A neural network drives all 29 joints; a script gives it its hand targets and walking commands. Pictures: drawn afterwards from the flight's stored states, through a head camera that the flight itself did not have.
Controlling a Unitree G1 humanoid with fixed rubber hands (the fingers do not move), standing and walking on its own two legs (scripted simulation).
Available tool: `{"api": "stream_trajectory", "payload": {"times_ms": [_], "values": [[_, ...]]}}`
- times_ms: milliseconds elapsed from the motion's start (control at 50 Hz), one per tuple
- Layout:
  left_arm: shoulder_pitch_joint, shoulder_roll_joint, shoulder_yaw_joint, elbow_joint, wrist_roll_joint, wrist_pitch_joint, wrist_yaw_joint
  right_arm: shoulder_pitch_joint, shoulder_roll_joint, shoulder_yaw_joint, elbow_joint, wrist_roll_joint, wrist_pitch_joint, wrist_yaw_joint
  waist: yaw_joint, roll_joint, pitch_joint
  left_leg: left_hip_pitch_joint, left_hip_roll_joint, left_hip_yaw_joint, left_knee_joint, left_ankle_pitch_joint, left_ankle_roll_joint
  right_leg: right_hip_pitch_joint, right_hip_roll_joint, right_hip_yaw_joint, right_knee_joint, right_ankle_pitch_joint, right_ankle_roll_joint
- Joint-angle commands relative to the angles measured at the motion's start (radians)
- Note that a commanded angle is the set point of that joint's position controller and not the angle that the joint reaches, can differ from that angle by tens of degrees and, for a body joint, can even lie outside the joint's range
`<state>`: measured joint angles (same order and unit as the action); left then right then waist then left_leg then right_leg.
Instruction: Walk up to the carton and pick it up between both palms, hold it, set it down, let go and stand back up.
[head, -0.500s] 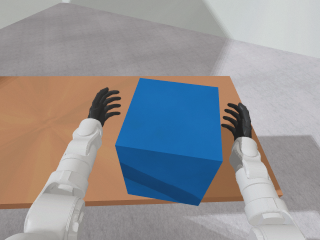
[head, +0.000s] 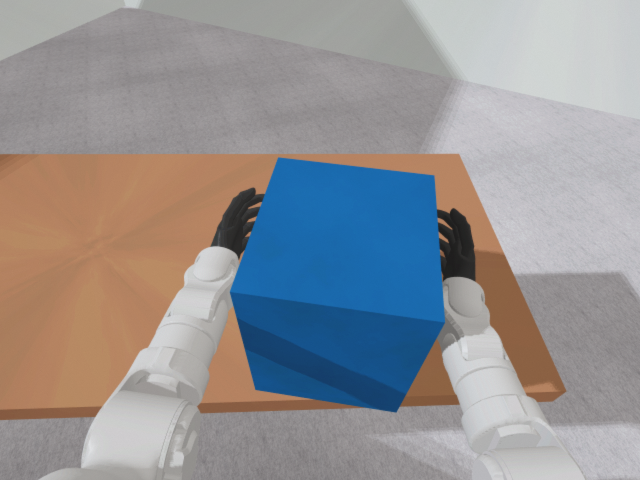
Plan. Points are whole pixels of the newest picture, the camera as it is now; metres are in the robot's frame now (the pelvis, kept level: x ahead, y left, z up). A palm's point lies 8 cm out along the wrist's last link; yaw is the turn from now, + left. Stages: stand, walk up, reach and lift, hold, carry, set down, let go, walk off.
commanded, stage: reach and lift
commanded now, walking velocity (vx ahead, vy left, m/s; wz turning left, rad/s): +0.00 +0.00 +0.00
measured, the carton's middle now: (339, 289) +0.35 -0.01 +0.04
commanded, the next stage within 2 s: none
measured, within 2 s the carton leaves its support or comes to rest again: leaves its support in 1.18 s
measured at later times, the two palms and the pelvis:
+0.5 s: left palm (231, 244) +0.38 +0.14 +0.08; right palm (455, 274) +0.35 -0.16 +0.07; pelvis +0.00 +0.00 +0.00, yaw +0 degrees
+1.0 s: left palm (227, 244) +0.38 +0.14 +0.09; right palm (454, 282) +0.34 -0.15 +0.07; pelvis +0.00 +0.01 +0.00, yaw +0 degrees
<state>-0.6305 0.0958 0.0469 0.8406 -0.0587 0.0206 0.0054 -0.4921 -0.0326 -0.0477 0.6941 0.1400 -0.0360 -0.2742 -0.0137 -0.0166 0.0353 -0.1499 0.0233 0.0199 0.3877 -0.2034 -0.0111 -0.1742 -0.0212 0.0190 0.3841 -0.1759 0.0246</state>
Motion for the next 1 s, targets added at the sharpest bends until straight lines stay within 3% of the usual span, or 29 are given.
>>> {"api": "stream_trajectory", "payload": {"times_ms": [0, 20, 120, 160, 180, 200, 300, 320, 360, 380, 400, 420, 460, 520, 600, 620, 680, 720, 760, 820, 840, 880, 980], "values": [[-0.39, 0.011, 0.099, -0.254, 0.092, -0.013, 0.009, -0.389, 0.083, -0.002, -0.022, -0.057, -0.057, -0.009, -0.066, -0.025, -0.399, 0.039, -0.034, 0.036, -0.009, 0.236, 0.006, 0.116, 0.059, -0.046, -0.064, 0.291, 0.025], [-0.382, -0.005, 0.106, -0.246, 0.102, -0.018, 0.005, -0.388, 0.114, 0.012, -0.038, -0.052, -0.058, -0.007, -0.045, -0.032, -0.382, 0.024, -0.035, 0.036, -0.01, 0.228, 0.008, 0.128, 0.054, -0.043, -0.065, 0.271, 0.025], [-0.382, -0.045, 0.106, -0.296, 0.113, -0.02, -0.003, -0.38, 0.119, 0.009, -0.05, -0.071, -0.061, -0.004, -0.052, -0.04, -0.389, 0.058, -0.033, 0.043, -0.014, 0.246, 0.008, 0.12, 0.062, -0.053, -0.068, 0.269, 0.023], [-0.399, -0.037, 0.113, -0.241, 0.118, -0.018, -0.013, -0.398, 0.128, 0.003, -0.036, -0.079, -0.059, -0.007, -0.056, -0.058, -0.363, 0.038, -0.033, 0.04, -0.019, 0.187, 0.02, 0.112, 0.05, -0.048, -0.077, 0.233, 0.028], [-0.406, -0.051, 0.113, -0.242, 0.123, -0.023, -0.014, -0.388, 0.139, 0.004, -0.039, -0.09, -0.064, -0.006, -0.06, -0.056, -0.39, 0.04, -0.033, 0.045, -0.021, 0.194, 0.018, 0.114, 0.053, -0.052, -0.072, 0.251, 0.029], [-0.378, -0.083, 0.123, -0.228, 0.142, -0.027, -0.021, -0.389, 0.166, 0.022, -0.04, -0.089, -0.067, 0.007, -0.038, -0.05, -0.363, 0.035, -0.034, 0.05, -0.027, 0.19, 0.019, 0.126, 0.049, -0.052, -0.075, 0.244, 0.029], [-0.401, -0.129, 0.112, -0.261, 0.174, -0.051, -0.033, -0.37, 0.211, -0.005, -0.007, -0.127, -0.091, 0.023, -0.06, -0.01, -0.382, 0.057, -0.037, 0.051, -0.02, 0.246, 0.003, 0.127, 0.049, -0.066, -0.07, 0.255, 0.02], [-0.38, -0.151, 0.127, -0.243, 0.199, -0.049, -0.041, -0.366, 0.226, 0.006, -0.009, -0.137, -0.09, 0.031, -0.045, -0.018, -0.37, 0.065, -0.039, 0.054, -0.026, 0.247, 0.008, 0.137, 0.045, -0.061, -0.077, 0.259, 0.02], [-0.382, -0.183, 0.139, -0.195, 0.212, -0.054, -0.061, -0.369, 0.263, 0.002, 0.011, -0.177, -0.099, 0.043, -0.045, -0.05, -0.344, 0.043, -0.039, 0.057, -0.032, 0.207, 0.019, 0.154, 0.034, -0.061, -0.076, 0.277, 0.027], [-0.374, -0.282, 0.105, -0.232, 0.228, -0.064, -0.081, -0.383, 0.36, 0.029, -0.034, -0.196, -0.119, 0.06, -0.05, -0.043, -0.4, 0.042, -0.042, 0.06, -0.038, 0.236, 0.013, 0.187, 0.033, -0.059, -0.072, 0.326, 0.028], [-0.443, -0.354, 0.091, -0.198, 0.258, -0.072, -0.106, -0.432, 0.455, 0.03, 0.0, -0.235, -0.122, 0.092, -0.055, -0.037, -0.399, 0.037, -0.041, 0.06, -0.041, 0.219, 0.011, 0.179, 0.035, -0.064, -0.069, 0.293, 0.026], [-0.452, -0.498, 0.073, -0.182, 0.294, -0.078, -0.145, -0.456, 0.591, 0.07, 0.0, -0.285, -0.135, 0.134, -0.041, -0.036, -0.411, 0.053, -0.044, 0.068, -0.048, 0.229, 0.014, 0.192, 0.031, -0.067, -0.07, 0.304, 0.025], [-0.443, -0.654, 0.012, -0.178, 0.342, -0.084, -0.198, -0.477, 0.773, 0.154, -0.029, -0.325, -0.153, 0.188, -0.028, -0.03, -0.447, 0.062, -0.053, 0.071, -0.055, 0.269, 0.017, 0.245, 0.021, -0.067, -0.068, 0.393, 0.029], [-0.394, -0.669, -0.021, -0.144, 0.338, -0.085, -0.219, -0.429, 0.762, 0.174, -0.007, -0.338, -0.163, 0.196, -0.059, -0.027, -0.456, 0.063, -0.056, 0.058, -0.055, 0.281, 0.011, 0.287, 0.027, -0.071, -0.056, 0.48, 0.036], [-0.373, -0.687, -0.02, -0.11, 0.352, -0.073, -0.216, -0.456, 0.749, 0.187, -0.019, -0.323, -0.165, 0.204, -0.02, -0.016, -0.398, 0.073, -0.046, 0.059, -0.078, 0.238, 0.008, 0.267, 0.042, -0.081, -0.087, 0.354, 0.021], [-0.371, -0.695, -0.029, -0.129, 0.346, -0.073, -0.217, -0.449, 0.758, 0.2, -0.015, -0.319, -0.16, 0.206, -0.034, -0.031, -0.384, 0.068, -0.051, 0.063, -0.084, 0.224, 0.014, 0.277, 0.037, -0.075, -0.1, 0.349, 0.026], [-0.408, -0.687, -0.024, -0.111, 0.348, -0.064, -0.217, -0.488, 0.734, 0.176, -0.025, -0.324, -0.154, 0.213, -0.038, -0.013, -0.369, 0.082, -0.042, 0.061, -0.103, 0.179, 0.011, 0.246, 0.045, -0.078, -0.124, 0.246, 0.013], [-0.396, -0.717, -0.042, -0.122, 0.32, -0.063, -0.216, -0.504, 0.743, 0.197, -0.059, -0.312, -0.153, 0.214, -0.034, -0.033, -0.36, 0.088, -0.039, 0.064, -0.107, 0.165, 0.019, 0.229, 0.046, -0.079, -0.14, 0.193, 0.012], [-0.42, -0.718, -0.065, -0.15, 0.319, -0.059, -0.207, -0.502, 0.733, 0.2, -0.054, -0.312, -0.151, 0.216, -0.034, -0.007, -0.36, 0.085, -0.041, 0.068, -0.108, 0.189, 0.006, 0.241, 0.054, -0.088, -0.135, 0.208, 0.004], [-0.446, -0.735, -0.085, -0.143, 0.311, -0.05, -0.201, -0.546, 0.714, 0.186, -0.048, -0.306, -0.147, 0.22, -0.045, 0.006, -0.353, 0.094, -0.036, 0.061, -0.12, 0.143, 0.001, 0.192, 0.059, -0.094, -0.158, 0.109, -0.002], [-0.438, -0.741, -0.098, -0.158, 0.3, -0.057, -0.194, -0.539, 0.727, 0.201, -0.061, -0.303, -0.154, 0.222, -0.025, 0.014, -0.366, 0.084, -0.035, 0.064, -0.115, 0.165, 0.002, 0.203, 0.053, -0.098, -0.15, 0.13, -0.003], [-0.486, -0.755, -0.138, -0.195, 0.286, -0.071, -0.181, -0.54, 0.735, 0.214, -0.048, -0.299, -0.161, 0.221, -0.05, 0.018, -0.413, 0.104, -0.033, 0.061, -0.1, 0.197, -0.01, 0.199, 0.056, -0.097, -0.141, 0.158, -0.004], [-0.411, -0.798, -0.167, -0.198, 0.275, -0.07, -0.167, -0.526, 0.757, 0.263, -0.074, -0.264, -0.175, 0.216, -0.032, 0.025, -0.432, 0.129, -0.038, 0.054, -0.074, 0.288, -0.014, 0.203, 0.06, -0.1, -0.145, 0.227, -0.004]]}}
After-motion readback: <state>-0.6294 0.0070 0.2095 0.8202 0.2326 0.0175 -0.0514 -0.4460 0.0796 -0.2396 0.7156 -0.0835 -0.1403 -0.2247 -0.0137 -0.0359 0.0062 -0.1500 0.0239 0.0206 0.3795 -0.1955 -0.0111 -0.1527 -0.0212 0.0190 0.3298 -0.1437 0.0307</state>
